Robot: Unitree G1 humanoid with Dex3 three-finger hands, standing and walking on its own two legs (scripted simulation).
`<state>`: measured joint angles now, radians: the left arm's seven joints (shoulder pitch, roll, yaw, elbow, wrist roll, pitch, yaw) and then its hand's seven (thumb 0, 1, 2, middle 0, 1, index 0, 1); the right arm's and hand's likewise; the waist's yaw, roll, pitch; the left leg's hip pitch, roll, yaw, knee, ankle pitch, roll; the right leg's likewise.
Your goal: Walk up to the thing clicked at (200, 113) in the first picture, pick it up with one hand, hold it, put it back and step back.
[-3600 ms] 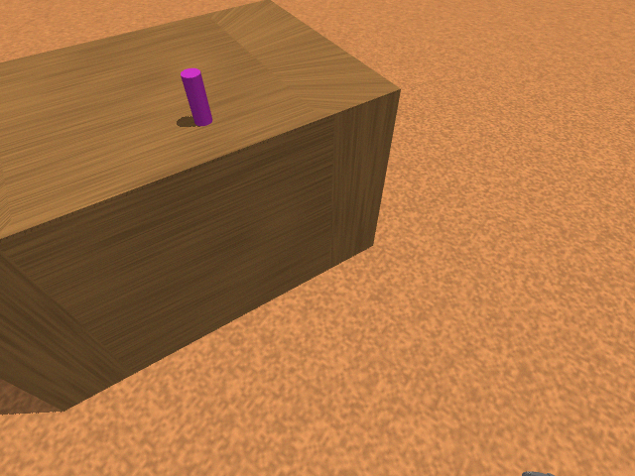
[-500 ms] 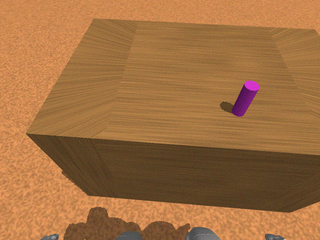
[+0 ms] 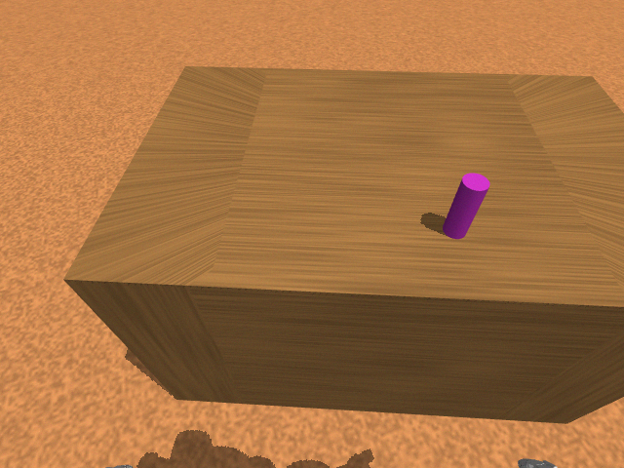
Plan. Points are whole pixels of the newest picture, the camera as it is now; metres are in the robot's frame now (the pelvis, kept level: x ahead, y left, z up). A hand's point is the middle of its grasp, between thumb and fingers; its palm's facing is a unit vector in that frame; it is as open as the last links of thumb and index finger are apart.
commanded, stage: walk up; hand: right
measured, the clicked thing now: (464, 207) +0.52 -0.25 -0.01
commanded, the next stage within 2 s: stand in 0.60 s
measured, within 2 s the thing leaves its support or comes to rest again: neither
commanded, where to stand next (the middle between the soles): +0.07 -0.02 m, yaw -3 degrees
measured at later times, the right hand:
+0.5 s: hand out of the picture +0.10 -0.25 -0.15, palm faces -0.01 +0.94 -0.35, open 7.4 cm
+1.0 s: hand out of the picture +0.08 -0.26 -0.15, palm faces -0.02 +0.94 -0.33, open 7.4 cm
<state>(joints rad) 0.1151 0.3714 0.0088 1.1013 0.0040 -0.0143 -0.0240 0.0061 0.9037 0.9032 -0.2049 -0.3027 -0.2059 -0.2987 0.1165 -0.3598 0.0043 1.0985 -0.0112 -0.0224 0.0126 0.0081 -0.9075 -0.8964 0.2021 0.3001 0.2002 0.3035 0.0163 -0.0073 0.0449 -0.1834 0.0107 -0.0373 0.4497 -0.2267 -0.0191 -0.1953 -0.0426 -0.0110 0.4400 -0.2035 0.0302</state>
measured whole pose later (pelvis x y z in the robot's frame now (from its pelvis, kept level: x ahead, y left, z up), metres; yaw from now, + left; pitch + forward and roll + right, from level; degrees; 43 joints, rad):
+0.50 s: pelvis +0.01 +0.00 +0.01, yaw -1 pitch -2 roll +0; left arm 0.08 0.34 0.01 1.15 0.01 -0.01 -0.02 0.01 0.90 0.90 -0.20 -0.30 -0.21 -0.30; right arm 0.09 -0.35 0.00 1.13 -0.01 -0.02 0.01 0.01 -0.91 -0.90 0.20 0.30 0.20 0.30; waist 0.01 -0.01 0.04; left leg -0.12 0.01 -0.03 0.36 -0.20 -0.02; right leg -0.14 -0.04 0.00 0.35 -0.18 0.03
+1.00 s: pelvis +0.01 +0.00 +0.01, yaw +0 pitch -2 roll +0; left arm 0.09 0.36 0.00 1.15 0.01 -0.01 -0.01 0.00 0.90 0.90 -0.20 -0.30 -0.21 -0.30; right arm 0.09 -0.35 0.00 1.14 -0.01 -0.01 0.01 0.01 -0.91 -0.90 0.20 0.30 0.20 0.30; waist 0.00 0.00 0.05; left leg -0.12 0.02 -0.03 0.33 -0.17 -0.03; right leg -0.14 -0.04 -0.01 0.33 -0.16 0.03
